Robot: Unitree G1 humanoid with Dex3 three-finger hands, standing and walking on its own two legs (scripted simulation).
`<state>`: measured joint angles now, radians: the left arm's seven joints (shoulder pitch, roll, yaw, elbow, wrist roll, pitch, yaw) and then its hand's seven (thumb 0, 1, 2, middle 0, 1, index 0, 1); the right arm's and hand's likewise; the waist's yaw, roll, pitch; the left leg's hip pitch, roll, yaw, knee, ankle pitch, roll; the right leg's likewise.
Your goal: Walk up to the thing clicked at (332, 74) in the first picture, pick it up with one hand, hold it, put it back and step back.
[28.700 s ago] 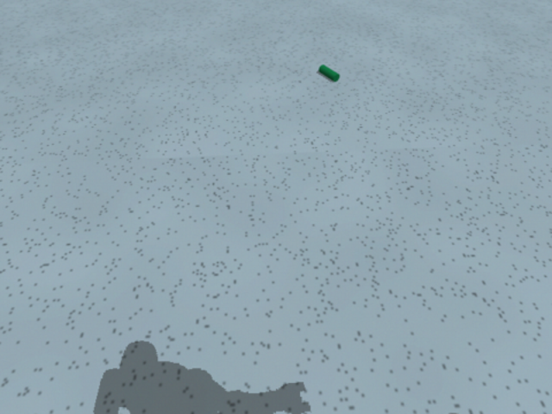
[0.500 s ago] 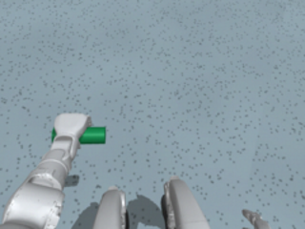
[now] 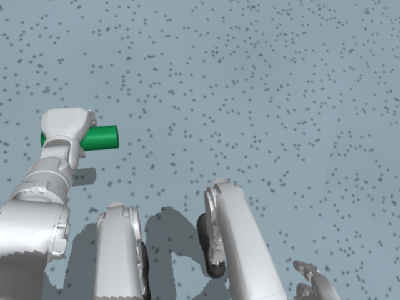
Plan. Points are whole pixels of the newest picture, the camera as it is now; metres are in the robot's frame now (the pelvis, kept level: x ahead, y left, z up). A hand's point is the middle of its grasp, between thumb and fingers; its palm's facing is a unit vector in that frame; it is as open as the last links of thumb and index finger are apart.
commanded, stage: crouch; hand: left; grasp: from above
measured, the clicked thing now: (82, 139) +0.47 +0.18 -0.20
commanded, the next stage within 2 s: lower in 0.80 s
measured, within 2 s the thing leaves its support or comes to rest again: neither
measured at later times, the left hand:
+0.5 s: hand (86, 142) +0.48 +0.18 -0.25, palm faces -0.45 +0.01 -0.89, open 8.3 cm
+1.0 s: hand (89, 140) +0.50 +0.18 -0.29, palm faces -0.45 +0.02 -0.89, open 8.3 cm
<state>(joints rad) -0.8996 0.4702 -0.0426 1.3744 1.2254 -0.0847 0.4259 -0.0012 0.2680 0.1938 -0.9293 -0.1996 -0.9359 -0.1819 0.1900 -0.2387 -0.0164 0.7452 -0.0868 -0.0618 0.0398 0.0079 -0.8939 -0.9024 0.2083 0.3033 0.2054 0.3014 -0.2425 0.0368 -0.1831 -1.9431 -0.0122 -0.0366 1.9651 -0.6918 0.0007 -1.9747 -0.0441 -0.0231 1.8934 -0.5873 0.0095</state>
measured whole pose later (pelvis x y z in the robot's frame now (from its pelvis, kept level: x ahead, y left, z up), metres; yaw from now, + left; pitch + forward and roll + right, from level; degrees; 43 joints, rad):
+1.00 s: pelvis -0.01 +0.00 -0.11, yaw -2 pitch +37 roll -5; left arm -1.11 0.64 0.03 1.60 1.28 -0.12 0.47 0.00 0.27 0.23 -0.90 -0.24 -0.90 -0.23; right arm 0.21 -0.28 0.06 0.75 -0.16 -0.10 0.16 0.00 -0.91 -0.90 0.21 0.30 0.20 0.30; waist -0.33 0.02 -0.05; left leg -2.25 -0.02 -0.08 2.33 -0.73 0.00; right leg -2.27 -0.04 -0.05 2.22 -0.60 0.01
